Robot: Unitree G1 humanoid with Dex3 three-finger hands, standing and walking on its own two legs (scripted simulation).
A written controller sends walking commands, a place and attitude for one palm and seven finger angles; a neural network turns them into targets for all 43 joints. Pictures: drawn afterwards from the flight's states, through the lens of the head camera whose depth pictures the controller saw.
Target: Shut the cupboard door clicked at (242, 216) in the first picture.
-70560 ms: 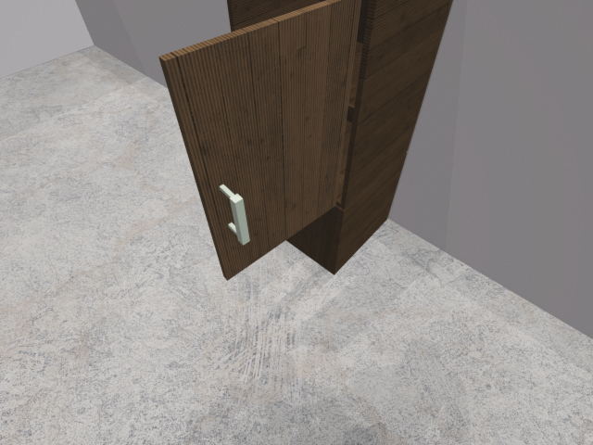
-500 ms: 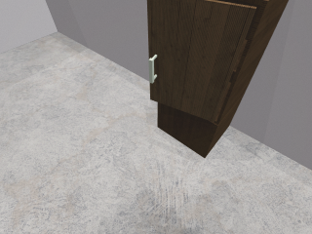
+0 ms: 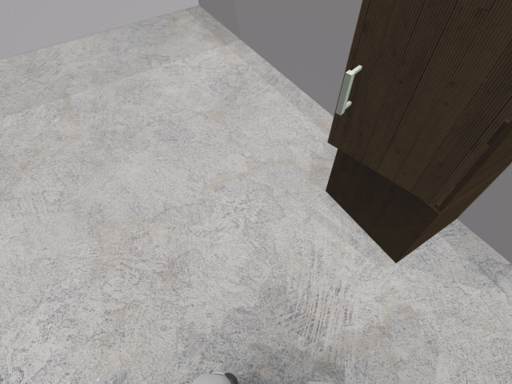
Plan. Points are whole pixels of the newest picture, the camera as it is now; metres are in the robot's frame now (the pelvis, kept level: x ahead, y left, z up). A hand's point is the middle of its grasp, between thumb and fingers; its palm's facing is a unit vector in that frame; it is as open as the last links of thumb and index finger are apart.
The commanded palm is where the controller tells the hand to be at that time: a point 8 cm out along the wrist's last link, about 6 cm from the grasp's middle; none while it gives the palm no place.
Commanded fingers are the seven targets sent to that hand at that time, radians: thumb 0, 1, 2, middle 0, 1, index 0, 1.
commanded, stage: walk to a spot facing it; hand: left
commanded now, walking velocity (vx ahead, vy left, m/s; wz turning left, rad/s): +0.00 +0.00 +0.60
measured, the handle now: (348, 90) +0.87 -0.25 -0.08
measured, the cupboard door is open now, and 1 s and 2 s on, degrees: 13 13 13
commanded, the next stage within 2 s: turn to face it in 1.04 s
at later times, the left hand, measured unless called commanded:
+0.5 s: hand out of the picture -0.02 +0.23 -0.17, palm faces +0.35 -0.90 -0.26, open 7.4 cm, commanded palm none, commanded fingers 0.00 0.90 0.90 -0.20 -0.30 -0.20 -0.30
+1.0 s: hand out of the picture -0.03 +0.14 -0.15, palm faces +0.69 -0.69 -0.20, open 7.4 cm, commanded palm none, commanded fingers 0.00 0.90 0.90 -0.20 -0.30 -0.20 -0.30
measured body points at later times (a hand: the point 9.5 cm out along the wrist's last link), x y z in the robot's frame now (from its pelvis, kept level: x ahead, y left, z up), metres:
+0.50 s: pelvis -0.01 +0.00 +0.00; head +0.02 +0.03 +0.45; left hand -0.04 +0.28 -0.15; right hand +0.15 -0.21 -0.13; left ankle -0.04 +0.12 -0.73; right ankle +0.02 -0.13 -0.68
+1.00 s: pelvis +0.10 +0.02 +0.01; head +0.13 +0.04 +0.46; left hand -0.07 +0.18 -0.14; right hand +0.33 -0.11 -0.13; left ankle +0.08 +0.18 -0.67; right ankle +0.11 -0.10 -0.73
